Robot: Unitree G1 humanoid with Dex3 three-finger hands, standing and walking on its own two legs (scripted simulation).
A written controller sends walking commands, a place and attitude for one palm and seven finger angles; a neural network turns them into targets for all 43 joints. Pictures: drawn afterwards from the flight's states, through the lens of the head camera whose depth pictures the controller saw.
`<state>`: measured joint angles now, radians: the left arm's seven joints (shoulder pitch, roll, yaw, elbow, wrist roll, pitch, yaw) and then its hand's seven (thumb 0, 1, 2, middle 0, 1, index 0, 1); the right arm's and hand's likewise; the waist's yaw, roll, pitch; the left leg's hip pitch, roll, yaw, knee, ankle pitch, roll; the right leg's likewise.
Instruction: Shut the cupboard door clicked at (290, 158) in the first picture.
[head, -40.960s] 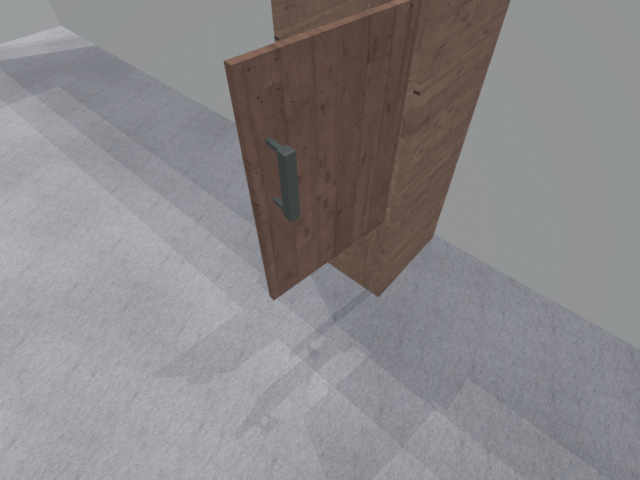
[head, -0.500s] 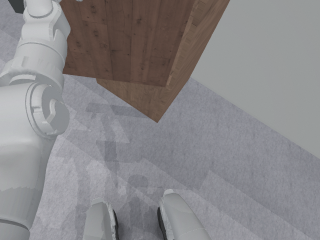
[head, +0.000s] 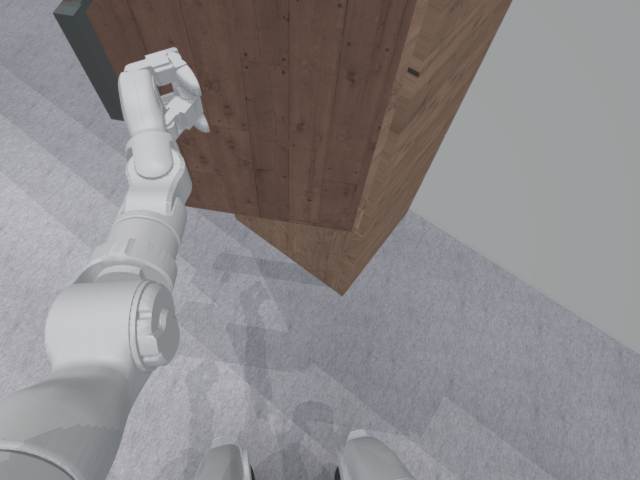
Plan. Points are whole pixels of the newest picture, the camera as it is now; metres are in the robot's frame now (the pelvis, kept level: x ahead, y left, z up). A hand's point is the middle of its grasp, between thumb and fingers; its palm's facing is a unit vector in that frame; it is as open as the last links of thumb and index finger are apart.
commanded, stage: pull the fist back off the door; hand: left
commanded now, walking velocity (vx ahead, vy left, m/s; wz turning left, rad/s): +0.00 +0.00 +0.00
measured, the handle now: (105, 58) +0.64 +0.19 +0.11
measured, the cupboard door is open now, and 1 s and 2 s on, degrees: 29 29 29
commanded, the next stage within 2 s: draw the hand back to the body in 0.20 s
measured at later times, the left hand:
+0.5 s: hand (182, 134) +0.49 +0.09 +0.12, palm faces +0.18 -0.98 -0.03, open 3.1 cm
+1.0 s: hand (31, 277) +0.31 +0.18 +0.18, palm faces +0.15 -0.97 -0.19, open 3.1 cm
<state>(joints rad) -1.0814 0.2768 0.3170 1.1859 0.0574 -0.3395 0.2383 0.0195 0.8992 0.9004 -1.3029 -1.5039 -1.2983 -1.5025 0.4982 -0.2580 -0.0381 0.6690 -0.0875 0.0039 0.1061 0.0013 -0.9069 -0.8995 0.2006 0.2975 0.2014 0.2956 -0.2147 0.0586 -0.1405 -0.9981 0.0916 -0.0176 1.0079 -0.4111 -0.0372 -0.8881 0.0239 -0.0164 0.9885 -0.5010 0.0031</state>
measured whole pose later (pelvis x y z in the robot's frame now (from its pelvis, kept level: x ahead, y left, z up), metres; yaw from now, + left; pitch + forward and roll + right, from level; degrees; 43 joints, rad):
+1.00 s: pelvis -0.01 +0.01 +0.06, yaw +1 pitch +0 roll +0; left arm -0.09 0.24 0.06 0.18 -0.09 -0.10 0.06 0.02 0.89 0.90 -1.14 -1.32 -1.13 -1.32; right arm 0.19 -0.23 0.01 0.57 0.05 0.02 -0.07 0.01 -0.91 -0.90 0.20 0.30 0.20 0.30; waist 0.00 0.05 -0.06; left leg -0.34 0.04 0.03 0.60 -0.26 -0.02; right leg -0.25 -0.02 0.01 0.60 -0.35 0.02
